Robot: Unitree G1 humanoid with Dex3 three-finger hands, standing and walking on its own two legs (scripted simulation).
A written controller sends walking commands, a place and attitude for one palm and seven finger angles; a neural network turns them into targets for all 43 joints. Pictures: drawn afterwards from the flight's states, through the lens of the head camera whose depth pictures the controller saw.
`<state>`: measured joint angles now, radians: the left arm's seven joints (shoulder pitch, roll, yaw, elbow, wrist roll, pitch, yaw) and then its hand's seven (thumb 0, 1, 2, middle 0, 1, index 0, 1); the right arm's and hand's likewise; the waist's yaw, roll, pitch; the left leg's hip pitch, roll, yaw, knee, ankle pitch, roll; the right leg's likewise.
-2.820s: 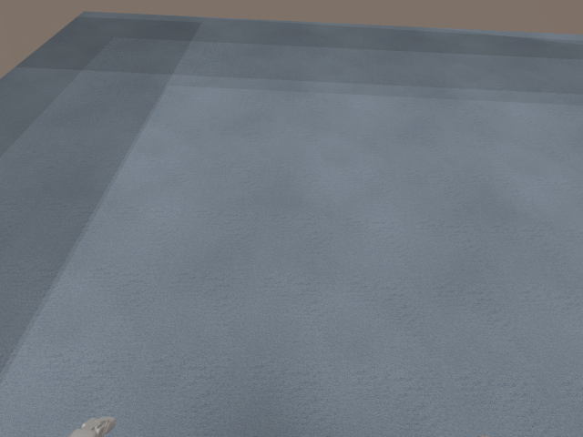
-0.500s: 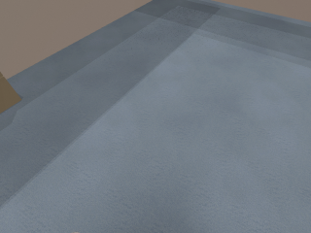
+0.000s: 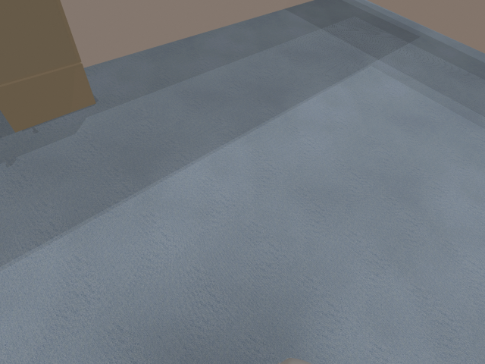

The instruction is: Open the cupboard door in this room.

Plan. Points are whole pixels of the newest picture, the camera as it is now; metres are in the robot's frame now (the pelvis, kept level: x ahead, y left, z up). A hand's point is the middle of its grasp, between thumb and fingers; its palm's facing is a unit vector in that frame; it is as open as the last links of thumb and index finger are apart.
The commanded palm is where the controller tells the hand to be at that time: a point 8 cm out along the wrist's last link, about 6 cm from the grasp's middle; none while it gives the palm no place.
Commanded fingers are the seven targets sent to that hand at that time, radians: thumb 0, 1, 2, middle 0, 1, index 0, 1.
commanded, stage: turn or walk to find it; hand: left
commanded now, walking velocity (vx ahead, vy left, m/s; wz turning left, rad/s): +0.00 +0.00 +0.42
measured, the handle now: out of the picture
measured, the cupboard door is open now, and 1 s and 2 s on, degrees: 0 0 0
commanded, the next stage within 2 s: stand and wait in 0.40 s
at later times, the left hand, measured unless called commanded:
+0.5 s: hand out of the picture +0.04 +0.18 -0.14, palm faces +0.21 -0.94 -0.27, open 7.4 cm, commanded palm none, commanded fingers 0.00 0.90 0.90 -0.20 -0.30 -0.20 -0.30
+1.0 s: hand out of the picture -0.12 +0.21 -0.17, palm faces +0.41 -0.88 -0.23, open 7.4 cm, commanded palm none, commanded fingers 0.00 0.90 0.90 -0.20 -0.30 -0.20 -0.30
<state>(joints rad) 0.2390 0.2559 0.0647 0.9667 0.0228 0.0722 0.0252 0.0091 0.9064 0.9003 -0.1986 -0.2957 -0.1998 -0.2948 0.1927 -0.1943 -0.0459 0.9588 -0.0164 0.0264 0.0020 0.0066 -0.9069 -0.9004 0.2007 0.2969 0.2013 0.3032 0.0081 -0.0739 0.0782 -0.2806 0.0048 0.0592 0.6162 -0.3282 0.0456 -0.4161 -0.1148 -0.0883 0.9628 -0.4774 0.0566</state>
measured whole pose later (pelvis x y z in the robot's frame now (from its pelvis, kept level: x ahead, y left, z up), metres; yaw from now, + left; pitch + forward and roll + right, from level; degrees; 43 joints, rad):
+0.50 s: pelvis -0.03 -0.03 +0.01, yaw +12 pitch +0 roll +0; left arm 0.17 0.18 0.03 0.89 0.02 0.01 0.03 0.01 0.91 0.90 -0.20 -0.30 -0.20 -0.29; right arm 0.25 -0.23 -0.07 0.97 -0.02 0.06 0.00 0.01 -0.90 -0.90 0.20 0.30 0.20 0.30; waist -0.03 0.04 0.04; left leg -0.41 -0.08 -0.08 0.77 -0.40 0.00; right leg -0.23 -0.02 -0.05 0.53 -0.29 -0.01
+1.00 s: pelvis -0.07 +0.00 +0.01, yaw +22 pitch -1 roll -1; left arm 0.24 0.25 0.07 1.00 0.02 0.06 0.02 0.01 0.91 0.90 -0.20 -0.30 -0.20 -0.29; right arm 0.18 -0.17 -0.03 0.97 -0.02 0.02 -0.01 0.01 -0.90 -0.90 0.20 0.30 0.20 0.30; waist 0.01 -0.04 0.06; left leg -0.24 -0.02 -0.01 0.49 -0.24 0.04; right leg -0.42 -0.07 -0.05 1.00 -0.44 0.06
